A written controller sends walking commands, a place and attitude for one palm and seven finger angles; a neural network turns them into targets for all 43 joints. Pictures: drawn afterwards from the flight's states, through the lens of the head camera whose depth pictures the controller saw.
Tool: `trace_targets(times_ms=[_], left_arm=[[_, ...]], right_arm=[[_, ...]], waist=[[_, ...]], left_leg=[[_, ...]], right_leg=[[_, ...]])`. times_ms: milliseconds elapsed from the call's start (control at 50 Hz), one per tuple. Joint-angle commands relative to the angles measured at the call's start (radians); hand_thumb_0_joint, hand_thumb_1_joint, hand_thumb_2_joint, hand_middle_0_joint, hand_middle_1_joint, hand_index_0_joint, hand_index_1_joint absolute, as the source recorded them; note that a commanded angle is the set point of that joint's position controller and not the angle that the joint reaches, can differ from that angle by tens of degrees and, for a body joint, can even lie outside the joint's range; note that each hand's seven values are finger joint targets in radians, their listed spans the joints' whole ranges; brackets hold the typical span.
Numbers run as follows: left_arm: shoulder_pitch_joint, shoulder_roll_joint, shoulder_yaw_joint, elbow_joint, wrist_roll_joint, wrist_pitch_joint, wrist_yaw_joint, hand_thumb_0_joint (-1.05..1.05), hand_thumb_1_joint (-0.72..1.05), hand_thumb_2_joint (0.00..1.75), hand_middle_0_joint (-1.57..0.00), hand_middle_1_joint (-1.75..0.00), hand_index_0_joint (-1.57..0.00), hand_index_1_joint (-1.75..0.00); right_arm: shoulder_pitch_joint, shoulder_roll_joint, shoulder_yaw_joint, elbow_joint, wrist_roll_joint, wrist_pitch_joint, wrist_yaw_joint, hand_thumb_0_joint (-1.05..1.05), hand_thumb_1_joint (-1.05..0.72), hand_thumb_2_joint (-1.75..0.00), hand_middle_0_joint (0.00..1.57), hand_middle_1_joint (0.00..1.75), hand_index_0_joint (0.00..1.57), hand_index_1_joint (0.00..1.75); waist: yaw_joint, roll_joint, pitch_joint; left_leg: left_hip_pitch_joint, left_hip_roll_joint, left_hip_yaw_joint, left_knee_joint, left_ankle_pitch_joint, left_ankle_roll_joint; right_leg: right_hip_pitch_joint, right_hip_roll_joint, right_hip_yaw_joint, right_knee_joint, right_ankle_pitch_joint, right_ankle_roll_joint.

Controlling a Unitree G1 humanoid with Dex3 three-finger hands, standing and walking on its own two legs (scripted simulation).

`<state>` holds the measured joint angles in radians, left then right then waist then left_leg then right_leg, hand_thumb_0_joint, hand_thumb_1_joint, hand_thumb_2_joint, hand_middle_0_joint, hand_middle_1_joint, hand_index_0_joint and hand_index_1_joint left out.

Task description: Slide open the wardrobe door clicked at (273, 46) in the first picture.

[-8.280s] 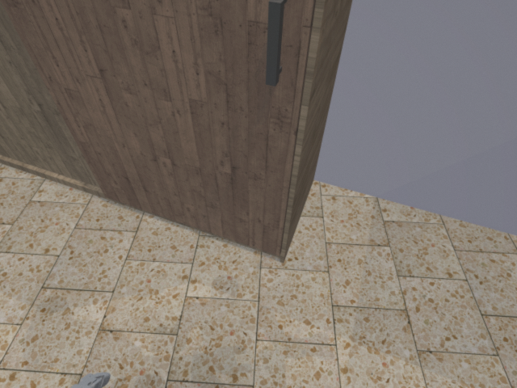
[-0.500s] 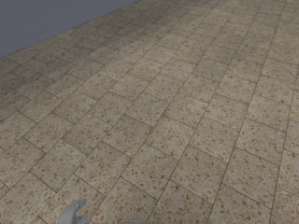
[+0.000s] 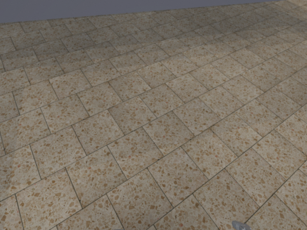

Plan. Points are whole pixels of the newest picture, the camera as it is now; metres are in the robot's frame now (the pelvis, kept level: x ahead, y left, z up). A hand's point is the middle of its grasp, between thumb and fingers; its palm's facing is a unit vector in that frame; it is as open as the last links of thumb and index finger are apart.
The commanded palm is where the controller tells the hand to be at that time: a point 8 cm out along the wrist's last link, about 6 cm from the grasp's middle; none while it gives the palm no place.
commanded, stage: turn to face it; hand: right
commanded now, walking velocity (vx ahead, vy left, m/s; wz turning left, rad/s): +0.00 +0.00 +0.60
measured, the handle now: out of the picture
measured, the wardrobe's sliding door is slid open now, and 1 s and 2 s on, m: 0.00 0.00 0.00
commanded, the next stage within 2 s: none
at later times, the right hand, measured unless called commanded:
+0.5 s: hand out of the picture +0.10 -0.20 -0.16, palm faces -0.18 +0.96 -0.21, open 7.4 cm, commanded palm none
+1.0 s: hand (200, 213) +0.20 -0.12 -0.14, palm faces -0.56 +0.79 -0.24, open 7.4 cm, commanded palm none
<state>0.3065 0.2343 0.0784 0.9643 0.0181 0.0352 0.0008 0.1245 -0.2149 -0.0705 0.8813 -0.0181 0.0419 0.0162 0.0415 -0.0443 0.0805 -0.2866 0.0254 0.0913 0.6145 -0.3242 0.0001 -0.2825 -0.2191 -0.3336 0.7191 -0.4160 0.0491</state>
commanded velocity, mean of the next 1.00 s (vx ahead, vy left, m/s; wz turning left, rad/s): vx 0.00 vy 0.00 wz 0.60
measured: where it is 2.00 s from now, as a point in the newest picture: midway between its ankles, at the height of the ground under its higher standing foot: outside the picture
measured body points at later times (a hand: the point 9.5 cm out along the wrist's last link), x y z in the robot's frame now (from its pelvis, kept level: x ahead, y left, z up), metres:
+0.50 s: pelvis +0.00 -0.02 +0.01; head +0.05 -0.03 +0.46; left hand +0.07 +0.26 -0.11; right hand +0.11 -0.25 -0.15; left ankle -0.01 +0.10 -0.72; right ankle +0.03 -0.12 -0.72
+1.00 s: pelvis -0.01 -0.02 +0.01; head +0.02 +0.00 +0.46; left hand -0.15 +0.19 -0.14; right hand +0.23 -0.17 -0.13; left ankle -0.09 +0.08 -0.70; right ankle +0.03 -0.12 -0.72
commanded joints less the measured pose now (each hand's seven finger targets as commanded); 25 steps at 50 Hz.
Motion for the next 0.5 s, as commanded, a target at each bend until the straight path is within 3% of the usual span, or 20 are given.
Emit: trace_targets(times_ms=[0,20,60,120,220,300,400,440,460,480], left_arm=[[-0.102,0.072,0.006,-0.151,-0.003,0.003,0.017,0.0,0.9,0.9,-0.2,-0.3,-0.2,-0.3],[-0.098,0.065,0.004,-0.137,0.0,0.004,0.018,0.0,0.9,0.9,-0.2,-0.3,-0.2,-0.3],[-0.084,0.085,0.012,-0.11,0.007,0.006,0.014,0.0,0.9,0.9,-0.2,-0.3,-0.2,-0.3],[-0.041,0.083,0.014,-0.087,0.006,0.011,0.013,0.0,0.9,0.9,-0.2,-0.3,-0.2,-0.3],[-0.119,0.083,0.011,-0.115,0.004,0.005,0.018,0.0,0.9,0.9,-0.2,-0.3,-0.2,-0.3],[-0.181,0.081,0.006,-0.145,-0.003,-0.005,0.022,0.0,0.9,0.9,-0.2,-0.3,-0.2,-0.3],[-0.164,0.077,0.003,-0.159,-0.016,-0.015,0.03,0.0,0.9,0.9,-0.2,-0.3,-0.2,-0.3],[-0.078,0.081,0.004,-0.137,-0.019,-0.021,0.037,0.0,0.9,0.9,-0.2,-0.3,-0.2,-0.3],[-0.039,0.108,0.007,-0.127,-0.017,-0.031,0.041,0.0,0.9,0.9,-0.2,-0.3,-0.2,-0.3],[-0.036,0.194,0.019,-0.134,-0.005,-0.04,0.042,0.0,0.9,0.9,-0.2,-0.3,-0.2,-0.3]], right_arm=[[0.181,-0.245,-0.061,-0.011,0.007,-0.025,-0.044,0.0,-0.9,-0.9,0.2,0.3,0.2,0.3],[0.116,-0.224,-0.059,-0.026,0.005,-0.027,-0.047,0.0,-0.9,-0.9,0.2,0.3,0.2,0.3],[0.054,-0.171,-0.035,-0.042,0.01,-0.034,-0.041,0.0,-0.9,-0.9,0.2,0.3,0.2,0.3],[0.036,-0.171,-0.032,-0.05,0.009,-0.04,-0.036,0.0,-0.9,-0.9,0.2,0.3,0.2,0.3],[0.087,-0.187,-0.038,-0.036,0.004,-0.039,-0.031,0.0,-0.9,-0.9,0.2,0.3,0.2,0.3],[0.114,-0.193,-0.044,-0.027,-0.001,-0.036,-0.033,0.0,-0.9,-0.9,0.2,0.3,0.2,0.3],[0.08,-0.201,-0.049,-0.037,-0.003,-0.025,-0.035,0.0,-0.9,-0.9,0.2,0.3,0.2,0.3],[0.036,-0.202,-0.049,-0.046,0.004,-0.019,-0.034,0.0,-0.9,-0.9,0.2,0.3,0.2,0.3],[0.028,-0.172,-0.042,-0.057,0.011,-0.016,-0.031,0.0,-0.9,-0.9,0.2,0.3,0.2,0.3],[0.061,-0.11,-0.033,-0.072,0.021,-0.011,-0.025,0.0,-0.9,-0.9,0.2,0.3,0.2,0.3]], waist=[[-0.107,0.242,-0.132],[-0.081,0.275,-0.115],[-0.047,0.223,-0.081],[-0.024,0.187,-0.104],[-0.054,0.171,-0.099],[-0.075,0.181,-0.121],[-0.055,0.207,-0.136],[-0.01,0.201,-0.162],[0.007,0.136,-0.187],[0.002,-0.129,-0.209]], left_leg=[[0.241,0.348,-0.392,-0.255,0.644,0.201],[0.235,0.298,-0.385,-0.26,0.574,0.184],[0.176,0.219,-0.304,-0.257,0.59,0.145],[0.157,0.177,-0.272,-0.268,0.545,0.136],[0.173,0.174,-0.369,-0.269,0.486,0.17],[0.207,0.179,-0.451,-0.241,0.549,0.195],[0.132,0.16,-0.524,-0.199,0.604,0.179],[0.064,0.117,-0.514,-0.143,0.544,0.127],[-0.025,0.046,-0.462,-0.067,0.448,0.077],[-0.202,-0.092,-0.338,0.092,0.096,0.013]], right_leg=[[-0.342,0.048,0.281,0.435,-0.157,0.03],[-0.366,0.05,0.294,0.446,-0.107,0.034],[-0.323,0.057,0.304,0.442,0.013,0.051],[-0.271,0.08,0.3,0.398,0.074,0.064],[-0.271,0.109,0.31,0.299,0.053,0.068],[-0.239,0.138,0.318,0.174,-0.001,0.057],[-0.085,0.181,0.326,-0.03,-0.004,0.028],[0.067,0.192,0.314,-0.223,0.132,0.016],[0.208,0.138,0.347,-0.342,0.22,-0.002],[0.331,-0.093,0.572,-0.432,0.322,-0.07]])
